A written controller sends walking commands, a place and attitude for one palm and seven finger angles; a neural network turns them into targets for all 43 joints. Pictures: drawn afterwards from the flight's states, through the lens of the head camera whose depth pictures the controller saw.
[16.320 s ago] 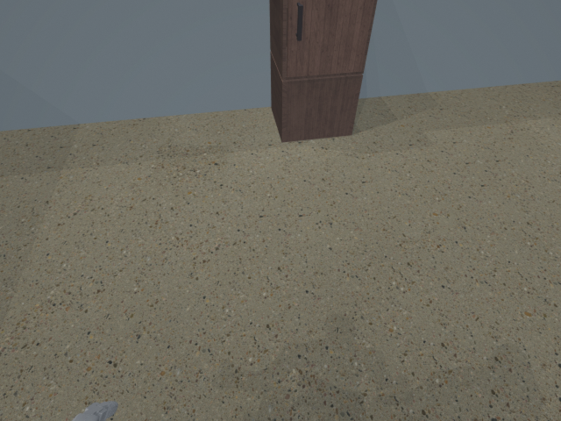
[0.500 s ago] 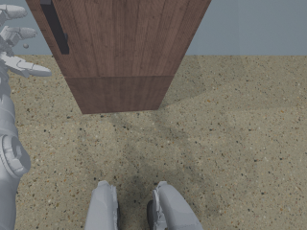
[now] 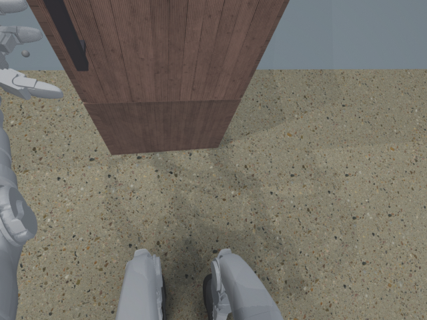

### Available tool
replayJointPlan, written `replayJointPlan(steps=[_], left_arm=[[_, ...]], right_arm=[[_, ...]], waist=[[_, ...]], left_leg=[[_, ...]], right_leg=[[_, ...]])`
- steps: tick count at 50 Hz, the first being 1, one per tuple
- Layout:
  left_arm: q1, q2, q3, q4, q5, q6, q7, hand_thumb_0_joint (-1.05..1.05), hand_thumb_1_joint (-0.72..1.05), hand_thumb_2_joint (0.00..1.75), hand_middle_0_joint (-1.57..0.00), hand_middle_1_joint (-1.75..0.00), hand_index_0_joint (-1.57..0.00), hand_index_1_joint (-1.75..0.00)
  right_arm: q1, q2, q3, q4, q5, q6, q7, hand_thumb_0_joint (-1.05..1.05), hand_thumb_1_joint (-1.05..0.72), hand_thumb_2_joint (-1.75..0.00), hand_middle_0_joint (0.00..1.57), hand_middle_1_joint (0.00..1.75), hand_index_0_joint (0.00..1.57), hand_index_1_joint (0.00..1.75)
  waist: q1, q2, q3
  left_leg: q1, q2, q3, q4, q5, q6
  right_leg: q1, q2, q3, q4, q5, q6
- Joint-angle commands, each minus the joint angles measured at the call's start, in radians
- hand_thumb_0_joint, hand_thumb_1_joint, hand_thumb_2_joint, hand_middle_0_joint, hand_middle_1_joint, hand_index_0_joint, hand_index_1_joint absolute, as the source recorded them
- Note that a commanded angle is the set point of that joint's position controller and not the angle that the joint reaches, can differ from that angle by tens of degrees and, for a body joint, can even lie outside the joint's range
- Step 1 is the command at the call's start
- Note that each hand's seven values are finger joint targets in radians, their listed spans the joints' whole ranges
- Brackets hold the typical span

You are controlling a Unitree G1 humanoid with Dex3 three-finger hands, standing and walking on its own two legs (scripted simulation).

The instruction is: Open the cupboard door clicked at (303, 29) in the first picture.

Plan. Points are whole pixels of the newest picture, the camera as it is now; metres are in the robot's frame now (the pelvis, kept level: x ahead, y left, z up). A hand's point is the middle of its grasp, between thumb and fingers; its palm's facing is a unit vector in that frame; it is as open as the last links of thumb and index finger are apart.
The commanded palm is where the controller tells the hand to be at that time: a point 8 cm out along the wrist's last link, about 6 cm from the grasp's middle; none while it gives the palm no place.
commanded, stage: slide the fingers in behind the handle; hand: left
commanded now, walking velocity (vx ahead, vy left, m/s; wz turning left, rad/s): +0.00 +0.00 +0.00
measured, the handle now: (69, 26) +0.60 +0.20 +0.07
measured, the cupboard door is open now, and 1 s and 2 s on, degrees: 0 0 0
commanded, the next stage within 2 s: close the thumb around the handle in 1.42 s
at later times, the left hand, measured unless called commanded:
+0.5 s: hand (58, 57) +0.54 +0.22 +0.05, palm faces +0.06 -1.00 -0.01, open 14.0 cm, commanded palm +0.52 +0.24 +0.05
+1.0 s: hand (83, 56) +0.55 +0.18 +0.05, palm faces +0.07 -1.00 +0.00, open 13.9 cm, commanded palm +0.53 +0.21 +0.05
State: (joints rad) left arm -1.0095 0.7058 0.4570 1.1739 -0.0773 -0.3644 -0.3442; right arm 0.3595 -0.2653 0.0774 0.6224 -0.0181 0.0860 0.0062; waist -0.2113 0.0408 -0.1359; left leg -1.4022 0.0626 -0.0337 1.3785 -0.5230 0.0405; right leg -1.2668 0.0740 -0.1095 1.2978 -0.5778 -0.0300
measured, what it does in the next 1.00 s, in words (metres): stands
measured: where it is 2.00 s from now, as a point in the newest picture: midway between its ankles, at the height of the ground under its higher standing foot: (187, 315)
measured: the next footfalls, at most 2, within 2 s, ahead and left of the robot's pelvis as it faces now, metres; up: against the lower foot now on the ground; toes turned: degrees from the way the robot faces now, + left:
none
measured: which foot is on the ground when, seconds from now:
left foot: down 0.00-1.00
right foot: down 0.00-1.00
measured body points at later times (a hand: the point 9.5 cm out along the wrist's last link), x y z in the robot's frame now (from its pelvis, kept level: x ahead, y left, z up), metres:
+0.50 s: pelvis +0.00 +0.00 +0.00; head +0.18 +0.04 +0.42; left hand +0.53 +0.27 +0.06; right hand +0.01 -0.26 -0.10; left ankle +0.05 +0.09 -0.60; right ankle +0.01 -0.11 -0.60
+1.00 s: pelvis +0.00 -0.01 +0.00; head +0.18 +0.03 +0.41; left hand +0.54 +0.23 +0.05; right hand +0.01 -0.27 -0.10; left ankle +0.05 +0.09 -0.60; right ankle +0.01 -0.11 -0.60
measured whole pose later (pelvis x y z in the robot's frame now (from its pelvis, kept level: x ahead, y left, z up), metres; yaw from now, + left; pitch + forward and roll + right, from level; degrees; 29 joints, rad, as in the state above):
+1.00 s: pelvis +0.00 -0.01 +0.00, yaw +1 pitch +31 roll -5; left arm -1.02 0.53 0.39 1.21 -0.04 -0.43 -0.15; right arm 0.35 -0.25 0.05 0.63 -0.04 0.08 0.04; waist -0.22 0.05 -0.15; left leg -1.38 0.06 -0.02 1.37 -0.52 0.03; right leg -1.25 0.07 -0.10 1.31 -0.59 -0.04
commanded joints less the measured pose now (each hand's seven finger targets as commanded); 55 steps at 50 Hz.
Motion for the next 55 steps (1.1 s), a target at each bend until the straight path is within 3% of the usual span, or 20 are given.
replayJointPlan(steps=[1,3,4,7,10,15,18,24,25,28,30,36,41,43,45,47,48,51,54,55], left_arm=[[-0.361,0.192,0.014,-0.159,-0.036,-0.046,-0.005,0.00,-0.50,0.30,-0.30,-1.20,-0.30,-1.20],[-0.375,0.218,0.032,-0.166,-0.029,-0.049,0.015,0.00,-0.50,0.30,-0.30,-1.20,-0.30,-1.20],[-0.405,0.197,0.016,-0.185,-0.025,-0.062,0.024,0.00,-0.50,0.30,-0.30,-1.20,-0.30,-1.20],[-0.432,0.232,0.040,-0.242,-0.005,-0.106,0.061,0.00,-0.50,0.30,-0.30,-1.20,-0.30,-1.20],[-0.421,0.195,0.026,-0.253,0.005,-0.138,0.081,0.00,-0.50,0.30,-0.30,-1.20,-0.30,-1.20],[-0.376,0.125,-0.014,-0.205,0.003,-0.108,0.078,0.00,-0.50,0.30,-0.30,-1.20,-0.30,-1.20],[-0.388,0.127,-0.013,-0.186,-0.002,-0.086,0.085,0.00,-0.50,0.30,-0.30,-1.20,-0.30,-1.20],[-0.428,0.095,-0.018,-0.223,-0.003,-0.132,0.115,0.00,-0.50,0.30,-0.30,-1.20,-0.30,-1.20],[-0.407,0.124,0.006,-0.203,0.000,-0.134,0.120,0.00,-0.50,0.30,-0.30,-1.20,-0.30,-1.20],[-0.409,0.081,-0.034,-0.149,0.012,-0.124,0.130,0.00,-0.50,0.30,-0.30,-1.20,-0.30,-1.20],[-0.414,0.119,-0.010,-0.166,0.021,-0.128,0.134,0.00,-0.50,0.30,-0.30,-1.20,-0.30,-1.20],[-0.423,0.082,-0.028,-0.220,0.014,-0.140,0.145,0.00,-0.50,0.30,-0.30,-1.20,-0.30,-1.20],[-0.425,0.013,-0.070,-0.197,0.013,-0.134,0.159,0.00,-0.50,0.30,-0.30,-1.20,-0.30,-1.20],[-0.453,0.028,-0.059,-0.191,0.012,-0.130,0.171,0.00,-0.50,0.30,-0.30,-1.20,-0.30,-1.20],[-0.457,0.051,-0.043,-0.179,0.017,-0.134,0.183,0.00,-0.50,0.30,-0.30,-1.20,-0.30,-1.20],[-0.460,0.029,-0.059,-0.166,0.023,-0.136,0.194,0.00,-0.50,0.30,-0.30,-1.20,-0.30,-1.20],[-0.458,0.055,-0.040,-0.178,0.030,-0.142,0.200,0.00,-0.50,0.30,-0.30,-1.20,-0.30,-1.20],[-0.427,0.050,-0.043,-0.182,0.041,-0.158,0.209,0.00,-0.50,0.30,-0.30,-1.20,-0.30,-1.20],[-0.469,0.020,-0.070,-0.192,0.044,-0.165,0.210,0.00,-0.50,0.30,-0.30,-1.20,-0.30,-1.20],[-0.463,0.025,-0.068,-0.182,0.042,-0.161,0.208,0.00,-0.50,0.30,-0.30,-1.20,-0.30,-1.20]], right_arm=[[0.207,-0.221,-0.084,-0.026,-0.002,-0.002,-0.017,0.00,-0.90,-0.90,0.20,0.30,0.20,0.30],[0.207,-0.219,-0.082,-0.031,-0.003,-0.005,-0.019,0.00,-0.90,-0.90,0.20,0.30,0.20,0.30],[0.204,-0.213,-0.082,-0.030,-0.005,-0.010,-0.016,0.00,-0.90,-0.90,0.20,0.30,0.20,0.30],[0.198,-0.210,-0.084,-0.029,-0.013,-0.012,-0.011,0.00,-0.90,-0.90,0.20,0.30,0.20,0.30],[0.196,-0.205,-0.089,-0.024,-0.017,-0.012,0.000,0.00,-0.90,-0.90,0.20,0.30,0.20,0.30],[0.198,-0.208,-0.095,-0.028,-0.014,0.001,0.006,0.00,-0.90,-0.90,0.20,0.30,0.20,0.30],[0.199,-0.207,-0.092,-0.032,-0.010,0.004,0.002,0.00,-0.90,-0.90,0.20,0.30,0.20,0.30],[0.200,-0.196,-0.096,-0.018,-0.019,-0.007,0.006,0.00,-0.90,-0.90,0.20,0.30,0.20,0.30],[0.202,-0.201,-0.095,-0.019,-0.019,-0.004,0.005,0.00,-0.90,-0.90,0.20,0.30,0.20,0.30],[0.200,-0.195,-0.092,-0.019,-0.018,-0.004,0.009,0.00,-0.90,-0.90,0.20,0.30,0.20,0.30],[0.205,-0.199,-0.091,-0.025,-0.022,-0.002,0.008,0.00,-0.90,-0.90,0.20,0.30,0.20,0.30],[0.203,-0.192,-0.096,-0.030,-0.023,0.000,0.014,0.00,-0.90,-0.90,0.20,0.30,0.20,0.30],[0.207,-0.188,-0.103,-0.017,-0.021,0.002,0.019,0.00,-0.90,-0.90,0.20,0.30,0.20,0.30],[0.208,-0.191,-0.103,-0.013,-0.022,0.000,0.016,0.00,-0.90,-0.90,0.20,0.30,0.20,0.30],[0.211,-0.191,-0.100,-0.014,-0.022,-0.001,0.015,0.00,-0.90,-0.90,0.20,0.30,0.20,0.30],[0.206,-0.185,-0.098,-0.014,-0.025,-0.004,0.016,0.00,-0.90,-0.90,0.20,0.30,0.20,0.30],[0.208,-0.187,-0.098,-0.015,-0.028,-0.005,0.017,0.00,-0.90,-0.90,0.20,0.30,0.20,0.30],[0.202,-0.183,-0.098,-0.021,-0.031,-0.004,0.024,0.00,-0.90,-0.90,0.20,0.30,0.20,0.30],[0.207,-0.183,-0.101,-0.016,-0.031,-0.003,0.027,0.00,-0.90,-0.90,0.20,0.30,0.20,0.30],[0.206,-0.185,-0.101,-0.016,-0.029,-0.001,0.026,0.00,-0.90,-0.90,0.20,0.30,0.20,0.30]], waist=[[-0.015,0.194,-0.527],[-0.010,0.183,-0.521],[-0.017,0.202,-0.524],[-0.003,0.242,-0.564],[-0.004,0.262,-0.598],[-0.010,0.236,-0.592],[-0.014,0.193,-0.551],[-0.022,0.198,-0.580],[-0.013,0.196,-0.571],[-0.031,0.157,-0.517],[-0.013,0.195,-0.552],[-0.012,0.211,-0.607],[-0.027,0.187,-0.582],[-0.037,0.166,-0.555],[-0.029,0.167,-0.559],[-0.036,0.169,-0.547],[-0.026,0.174,-0.559],[-0.011,0.220,-0.590],[-0.037,0.202,-0.573],[-0.033,0.191,-0.572]], left_leg=[[0.637,0.005,-0.097,-0.126,0.416,0.003],[0.600,0.001,-0.088,-0.126,0.398,0.006],[0.609,0.001,-0.089,-0.120,0.405,0.006],[0.644,0.002,-0.090,-0.118,0.430,-0.002],[0.701,0.004,-0.100,-0.116,0.479,-0.008],[0.705,0.001,-0.102,-0.129,0.463,-0.009],[0.645,-0.004,-0.091,-0.136,0.408,-0.002],[0.667,-0.005,-0.092,-0.124,0.432,-0.002],[0.656,-0.004,-0.090,-0.124,0.436,-0.005],[0.589,-0.009,-0.079,-0.125,0.366,0.002],[0.604,-0.010,-0.079,-0.125,0.387,-0.001],[0.644,-0.010,-0.078,-0.119,0.442,-0.002],[0.642,-0.012,-0.081,-0.123,0.412,-0.003],[0.605,-0.013,-0.076,-0.123,0.373,0.001],[0.592,-0.016,-0.073,-0.123,0.374,0.001],[0.576,-0.018,-0.067,-0.119,0.363,0.004],[0.574,-0.017,-0.066,-0.117,0.366,0.003],[0.608,-0.019,-0.063,-0.113,0.411,-0.002],[0.617,-0.016,-0.073,-0.112,0.408,0.001],[0.607,-0.017,-0.070,-0.113,0.403,0.000]], right_leg=[[0.082,0.005,0.053,-0.168,0.300,0.002],[0.107,0.006,0.058,-0.168,0.298,0.002],[0.088,0.006,0.061,-0.162,0.299,0.000],[0.096,0.005,0.061,-0.152,0.302,-0.004],[0.078,0.006,0.057,-0.142,0.321,-0.007],[0.084,0.004,0.052,-0.150,0.320,-0.003],[0.113,0.004,0.057,-0.166,0.303,0.002],[0.102,0.005,0.062,-0.159,0.317,-0.001],[0.104,0.004,0.062,-0.156,0.320,-0.001],[0.111,0.005,0.064,-0.167,0.284,0.004],[0.120,0.002,0.065,-0.155,0.296,-0.001],[0.138,0.003,0.067,-0.150,0.346,0.001],[0.122,0.004,0.065,-0.161,0.325,0.003],[0.131,0.004,0.069,-0.170,0.306,0.006],[0.143,0.004,0.072,-0.167,0.308,0.003],[0.141,0.004,0.075,-0.170,0.305,0.005],[0.150,0.002,0.076,-0.166,0.307,0.003],[0.147,0.003,0.076,-0.153,0.339,-0.002],[0.125,0.003,0.073,-0.154,0.335,0.001],[0.138,0.004,0.074,-0.157,0.336,0.002]])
